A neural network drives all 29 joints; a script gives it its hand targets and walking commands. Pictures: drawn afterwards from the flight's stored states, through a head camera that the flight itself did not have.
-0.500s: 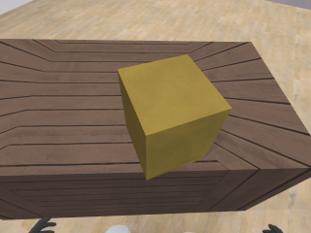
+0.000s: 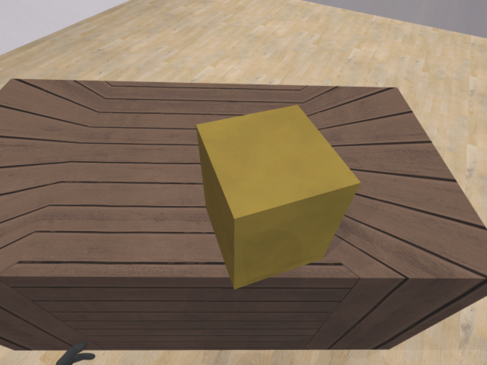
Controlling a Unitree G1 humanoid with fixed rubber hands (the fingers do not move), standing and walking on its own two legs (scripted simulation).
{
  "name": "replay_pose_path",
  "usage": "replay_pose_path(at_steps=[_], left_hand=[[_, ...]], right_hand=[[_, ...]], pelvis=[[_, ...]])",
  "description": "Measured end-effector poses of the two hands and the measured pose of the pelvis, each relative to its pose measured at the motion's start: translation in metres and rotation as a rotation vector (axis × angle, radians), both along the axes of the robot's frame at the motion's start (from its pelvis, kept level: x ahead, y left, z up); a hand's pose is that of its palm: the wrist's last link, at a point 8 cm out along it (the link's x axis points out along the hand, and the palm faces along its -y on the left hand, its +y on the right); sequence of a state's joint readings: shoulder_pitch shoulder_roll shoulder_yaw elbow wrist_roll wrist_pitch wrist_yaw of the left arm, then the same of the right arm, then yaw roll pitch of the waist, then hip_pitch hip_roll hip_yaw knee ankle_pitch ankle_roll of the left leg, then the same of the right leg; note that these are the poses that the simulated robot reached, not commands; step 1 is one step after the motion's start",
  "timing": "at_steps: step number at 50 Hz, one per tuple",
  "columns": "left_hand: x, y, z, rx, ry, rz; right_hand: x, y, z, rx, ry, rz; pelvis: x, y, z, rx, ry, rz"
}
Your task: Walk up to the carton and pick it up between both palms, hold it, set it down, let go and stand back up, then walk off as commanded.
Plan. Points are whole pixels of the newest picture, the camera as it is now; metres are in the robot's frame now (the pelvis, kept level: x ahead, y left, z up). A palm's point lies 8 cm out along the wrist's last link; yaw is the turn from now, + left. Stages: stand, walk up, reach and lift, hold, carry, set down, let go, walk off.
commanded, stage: walk up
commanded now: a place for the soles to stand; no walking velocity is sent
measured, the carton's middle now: (265, 198) +0.41 -0.03 +0.02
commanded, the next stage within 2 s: reach and lift in 0.82 s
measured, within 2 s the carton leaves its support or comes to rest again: neither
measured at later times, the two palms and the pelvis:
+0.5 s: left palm out of the picture +0.06 +0.30 -0.11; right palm out of the picture +0.10 -0.33 -0.10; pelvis +0.01 -0.01 +0.00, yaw +1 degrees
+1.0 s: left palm (83, 346) +0.17 +0.28 -0.11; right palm out of the picture +0.15 -0.31 -0.11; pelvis +0.00 -0.01 -0.02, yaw -1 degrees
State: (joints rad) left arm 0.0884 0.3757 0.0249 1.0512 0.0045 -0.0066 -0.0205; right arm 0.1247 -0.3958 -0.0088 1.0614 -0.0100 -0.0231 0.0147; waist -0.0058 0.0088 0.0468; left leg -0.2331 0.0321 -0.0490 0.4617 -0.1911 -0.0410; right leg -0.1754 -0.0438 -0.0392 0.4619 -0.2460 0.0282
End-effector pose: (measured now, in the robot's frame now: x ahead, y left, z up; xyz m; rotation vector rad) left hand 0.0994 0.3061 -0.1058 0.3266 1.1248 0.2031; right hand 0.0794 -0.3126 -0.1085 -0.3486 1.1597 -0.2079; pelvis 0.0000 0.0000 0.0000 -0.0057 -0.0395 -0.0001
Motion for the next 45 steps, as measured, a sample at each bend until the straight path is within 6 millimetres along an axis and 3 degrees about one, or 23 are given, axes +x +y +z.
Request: replay_pose_path(at_steps=[25, 42, 45], left_hand=[[-0.035, -0.005, -0.008, -0.011, 0.094, 0.084], [-0.017, -0.002, -0.008, -0.012, 0.048, 0.076], [0.000, -0.001, -0.010, 0.022, 0.096, 0.083]], right_hand=[[0.025, -0.018, 0.005, -0.047, -0.005, 0.038], [0.020, -0.015, 0.004, -0.051, 0.008, 0.038], [0.032, -0.013, 0.000, -0.033, -0.053, 0.029]], pelvis=[[0.005, -0.012, -0.001, -0.004, 0.013, 0.020], [0.007, -0.011, -0.003, -0.002, 0.012, 0.023], [0.001, -0.012, -0.010, 0.004, 0.007, 0.012]])
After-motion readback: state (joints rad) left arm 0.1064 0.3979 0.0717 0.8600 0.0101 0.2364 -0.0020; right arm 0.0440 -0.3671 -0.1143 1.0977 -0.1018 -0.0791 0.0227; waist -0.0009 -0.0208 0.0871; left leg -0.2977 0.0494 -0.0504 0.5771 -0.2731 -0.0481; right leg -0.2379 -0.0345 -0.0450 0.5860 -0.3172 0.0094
